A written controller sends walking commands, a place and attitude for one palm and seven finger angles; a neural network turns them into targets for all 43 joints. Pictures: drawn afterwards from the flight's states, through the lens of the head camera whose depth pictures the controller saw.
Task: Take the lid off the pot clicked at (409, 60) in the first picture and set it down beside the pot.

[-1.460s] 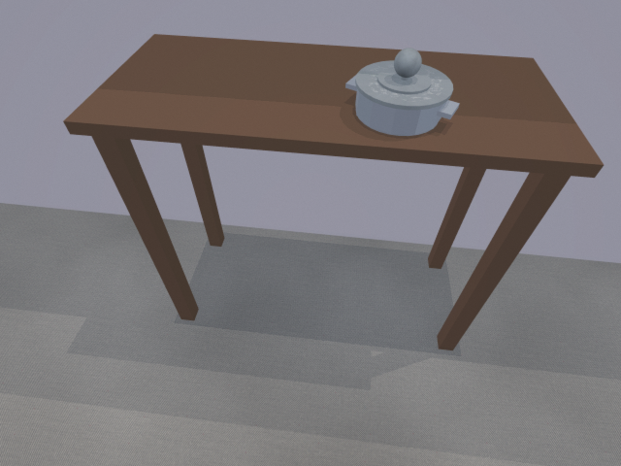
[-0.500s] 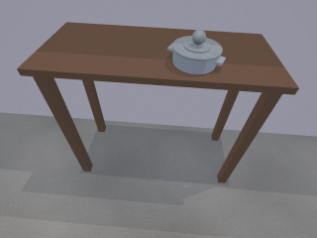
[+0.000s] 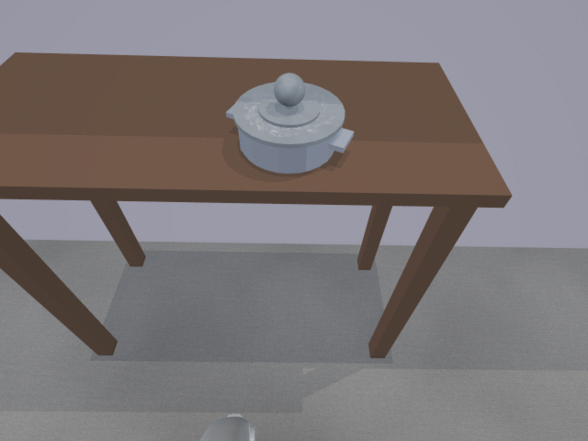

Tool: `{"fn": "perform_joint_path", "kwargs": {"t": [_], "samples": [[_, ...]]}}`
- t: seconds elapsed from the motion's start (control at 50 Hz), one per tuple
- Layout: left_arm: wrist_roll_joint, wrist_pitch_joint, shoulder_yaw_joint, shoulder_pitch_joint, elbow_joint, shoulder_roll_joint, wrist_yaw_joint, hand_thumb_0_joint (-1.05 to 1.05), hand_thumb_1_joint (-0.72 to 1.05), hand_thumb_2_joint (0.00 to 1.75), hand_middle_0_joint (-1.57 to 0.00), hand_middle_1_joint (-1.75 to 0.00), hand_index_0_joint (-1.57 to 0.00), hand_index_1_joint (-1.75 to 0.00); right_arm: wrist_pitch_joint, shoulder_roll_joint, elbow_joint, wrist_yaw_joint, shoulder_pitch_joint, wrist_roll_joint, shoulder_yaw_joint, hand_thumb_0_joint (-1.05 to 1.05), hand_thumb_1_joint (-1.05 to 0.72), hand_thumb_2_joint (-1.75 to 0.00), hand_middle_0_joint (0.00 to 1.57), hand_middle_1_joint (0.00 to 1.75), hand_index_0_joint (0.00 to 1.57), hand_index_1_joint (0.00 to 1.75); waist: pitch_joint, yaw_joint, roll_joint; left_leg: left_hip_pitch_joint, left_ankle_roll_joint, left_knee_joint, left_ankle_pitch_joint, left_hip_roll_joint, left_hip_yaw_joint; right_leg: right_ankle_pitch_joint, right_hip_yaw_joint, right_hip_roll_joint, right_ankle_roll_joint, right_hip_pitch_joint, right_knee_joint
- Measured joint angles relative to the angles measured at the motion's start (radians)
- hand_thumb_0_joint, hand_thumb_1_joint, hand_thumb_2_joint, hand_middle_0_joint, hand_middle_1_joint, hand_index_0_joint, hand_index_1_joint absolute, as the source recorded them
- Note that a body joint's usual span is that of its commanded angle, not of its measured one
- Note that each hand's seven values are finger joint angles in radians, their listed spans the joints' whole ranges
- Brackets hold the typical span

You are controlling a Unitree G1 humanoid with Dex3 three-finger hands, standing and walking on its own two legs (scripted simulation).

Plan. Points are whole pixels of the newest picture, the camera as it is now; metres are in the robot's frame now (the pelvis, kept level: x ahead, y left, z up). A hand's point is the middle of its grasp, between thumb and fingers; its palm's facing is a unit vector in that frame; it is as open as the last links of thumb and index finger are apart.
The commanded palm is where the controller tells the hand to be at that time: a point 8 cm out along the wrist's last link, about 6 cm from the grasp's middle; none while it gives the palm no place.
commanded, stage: take the last steps up to it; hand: left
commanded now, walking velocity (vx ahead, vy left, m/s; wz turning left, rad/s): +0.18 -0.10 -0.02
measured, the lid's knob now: (289, 89) +0.60 +0.05 +0.17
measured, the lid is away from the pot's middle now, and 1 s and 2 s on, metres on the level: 0.00 0.00 0.00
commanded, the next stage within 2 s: come to a stop and stand still in 0.06 s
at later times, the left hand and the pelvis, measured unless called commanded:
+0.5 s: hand (206, 405) +0.20 +0.16 -0.17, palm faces +0.02 -0.97 -0.25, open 7.4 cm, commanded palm none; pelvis +0.12 -0.04 +0.00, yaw -2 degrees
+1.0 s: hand out of the picture +0.11 +0.15 -0.17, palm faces +0.05 -0.96 -0.27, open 7.4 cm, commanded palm none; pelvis +0.07 -0.05 -0.01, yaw -1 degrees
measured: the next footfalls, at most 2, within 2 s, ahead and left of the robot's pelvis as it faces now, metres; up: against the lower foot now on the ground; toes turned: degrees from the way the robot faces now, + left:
left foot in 0.16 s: +0.20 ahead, +0.09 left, +0.00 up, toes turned +6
right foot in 0.56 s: +0.19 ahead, -0.20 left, +0.00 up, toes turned -4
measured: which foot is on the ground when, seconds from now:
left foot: up 0.00-0.14, down 0.16-0.56, up 0.58-1.00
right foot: down 0.00-0.18, up 0.20-0.54, down 0.56-1.00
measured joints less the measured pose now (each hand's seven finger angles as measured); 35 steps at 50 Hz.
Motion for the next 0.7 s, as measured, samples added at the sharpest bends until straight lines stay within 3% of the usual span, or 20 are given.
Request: {"fn": "perform_joint_path", "kwargs": {"t": [0.08,0.14,0.16,0.22,0.24,0.28,0.34,0.42,0.5,0.54,0.56,0.58,0.64,0.7], "samples": [[0.002,-0.002,-0.003,0.023,0.014,-0.012,0.005,0.00,0.90,0.89,-0.21,-0.30,-0.20,-0.30,-0.009,0.035,-0.017,0.001,-0.055,0.003,0.010,0.01,-0.91,-0.90,0.20,0.29,0.20,0.30,0.014,0.025,-0.009,0.027,0.011,-0.149,0.002,-0.013,0.012,-0.048,0.013,0.017,0.002,0.069,-0.012],[-0.003,0.003,-0.001,0.043,0.023,-0.011,0.004,0.00,0.90,0.89,-0.21,-0.30,-0.20,-0.30,-0.029,0.059,-0.030,-0.007,-0.076,0.003,0.022,0.01,-0.91,-0.90,0.20,0.29,0.20,0.30,0.028,0.030,-0.026,0.111,0.032,-0.308,0.060,-0.049,0.039,-0.126,0.021,0.010,0.008,0.092,0.067],[-0.006,0.006,0.000,0.055,0.024,-0.013,0.003,0.00,0.90,0.89,-0.21,-0.30,-0.20,-0.30,-0.039,0.062,-0.037,-0.010,-0.075,0.001,0.027,0.01,-0.91,-0.90,0.20,0.29,0.20,0.30,0.029,0.027,-0.022,0.149,0.049,-0.356,0.112,-0.054,0.037,-0.159,0.022,0.011,0.011,0.072,0.153],[-0.014,0.030,0.006,0.035,0.024,0.004,0.006,0.00,0.90,0.89,-0.21,-0.30,-0.20,-0.30,-0.048,0.082,-0.048,-0.023,-0.066,-0.002,0.038,0.00,-0.91,-0.90,0.20,0.30,0.21,0.30,0.043,0.020,-0.059,0.181,0.075,-0.305,0.032,-0.066,0.070,-0.208,0.064,-0.021,0.040,-0.123,0.628],[-0.011,0.040,0.010,0.019,0.017,0.010,0.010,0.00,0.90,0.89,-0.21,-0.30,-0.20,-0.30,-0.045,0.085,-0.047,-0.029,-0.055,0.001,0.043,0.00,-0.91,-0.90,0.20,0.30,0.21,0.30,0.045,0.019,-0.067,0.201,0.075,-0.318,0.016,-0.069,0.077,-0.208,0.077,-0.031,0.054,-0.185,0.732],[-0.008,0.056,0.019,-0.023,-0.012,0.022,0.017,0.00,0.90,0.89,-0.20,-0.30,-0.20,-0.30,-0.046,0.075,-0.055,-0.055,-0.042,0.018,0.027,-0.02,-0.94,-0.90,0.20,0.30,0.21,0.30,0.053,0.016,-0.070,0.237,0.058,-0.369,0.025,-0.072,0.080,-0.195,0.095,-0.060,0.080,-0.285,0.806],[-0.007,0.075,0.028,-0.098,-0.072,0.041,0.023,0.00,0.90,0.89,-0.20,-0.30,-0.20,-0.30,-0.023,0.037,-0.041,-0.059,-0.039,0.015,0.029,-0.03,-0.95,-0.90,0.21,0.30,0.21,0.30,0.074,0.019,-0.062,0.272,0.053,-0.443,0.059,-0.070,0.068,-0.149,0.115,-0.108,0.108,-0.372,0.734],[-0.006,0.088,0.039,-0.176,-0.134,0.073,0.027,0.00,0.91,0.89,-0.20,-0.30,-0.20,-0.30,0.019,0.012,-0.032,-0.050,-0.037,0.008,0.024,-0.02,-0.94,-0.90,0.20,0.30,0.21,0.30,0.099,0.014,-0.043,0.284,0.031,-0.475,0.075,-0.048,0.038,-0.112,0.134,-0.130,0.120,-0.413,0.636],[-0.009,0.093,0.047,-0.218,-0.160,0.096,0.025,0.00,0.91,0.90,-0.20,-0.30,-0.20,-0.30,0.050,-0.003,-0.046,-0.037,-0.038,-0.003,0.009,-0.01,-0.93,-0.90,0.20,0.30,0.21,0.30,0.113,-0.001,-0.014,0.276,-0.003,-0.454,0.066,-0.017,0.013,-0.104,0.114,-0.126,0.118,-0.375,0.526],[-0.008,0.087,0.046,-0.221,-0.168,0.103,0.022,0.00,0.91,0.90,-0.20,-0.30,-0.20,-0.30,0.062,-0.013,-0.054,-0.030,-0.037,-0.005,0.002,0.00,-0.92,-0.90,0.20,0.30,0.21,0.30,0.111,-0.003,0.002,0.263,-0.023,-0.419,0.049,-0.004,0.007,-0.043,0.093,-0.125,0.118,-0.317,0.406],[-0.006,0.079,0.044,-0.213,-0.174,0.110,0.020,0.00,0.91,0.90,-0.20,-0.30,-0.20,-0.30,0.067,-0.017,-0.060,-0.026,-0.032,-0.003,-0.001,0.00,-0.92,-0.90,0.20,0.30,0.21,0.30,0.103,-0.001,0.000,0.250,-0.035,-0.387,0.032,-0.003,0.008,0.047,0.087,-0.132,0.119,-0.277,0.315],[-0.001,0.069,0.043,-0.206,-0.176,0.115,0.021,0.00,0.91,0.90,-0.20,-0.30,-0.20,-0.30,0.072,-0.021,-0.065,-0.022,-0.032,0.000,-0.005,0.00,-0.92,-0.90,0.20,0.30,0.21,0.30,0.096,0.003,-0.005,0.223,-0.039,-0.326,-0.030,-0.011,0.003,0.039,0.090,-0.137,0.118,-0.265,0.283],[0.006,0.069,0.028,-0.211,-0.164,0.089,0.024,0.00,0.91,0.89,-0.20,-0.30,-0.20,-0.30,0.096,-0.056,-0.072,-0.023,-0.054,0.004,-0.023,0.00,-0.91,-0.90,0.20,0.30,0.21,0.30,0.109,-0.006,0.036,0.125,-0.032,-0.028,-0.231,-0.080,-0.110,-0.004,0.083,-0.128,0.099,-0.283,0.320],[0.002,0.078,0.019,-0.201,-0.165,0.069,0.028,0.00,0.90,0.89,-0.20,-0.30,-0.20,-0.30,0.110,-0.075,-0.074,-0.019,-0.059,0.003,-0.030,0.01,-0.91,-0.90,0.20,0.29,0.20,0.30,0.102,-0.005,0.043,0.063,-0.040,0.215,-0.206,-0.137,-0.133,0.029,0.086,-0.137,0.093,-0.276,0.276]]}}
